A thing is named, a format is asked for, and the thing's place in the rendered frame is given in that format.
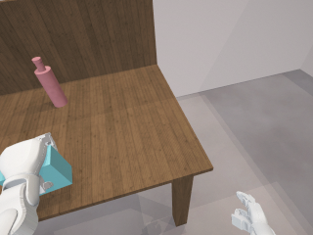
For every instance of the right robot hand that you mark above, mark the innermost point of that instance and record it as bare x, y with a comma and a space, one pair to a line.
254, 213

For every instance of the right robot forearm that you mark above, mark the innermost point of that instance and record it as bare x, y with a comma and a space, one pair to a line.
261, 228

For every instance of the left robot hand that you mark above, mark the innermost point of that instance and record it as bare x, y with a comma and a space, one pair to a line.
27, 157

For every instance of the left robot forearm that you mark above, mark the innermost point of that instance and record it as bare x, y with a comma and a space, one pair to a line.
18, 204

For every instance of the table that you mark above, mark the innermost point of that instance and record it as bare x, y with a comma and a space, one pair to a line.
122, 130

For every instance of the sponge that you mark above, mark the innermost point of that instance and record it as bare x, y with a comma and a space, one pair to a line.
54, 169

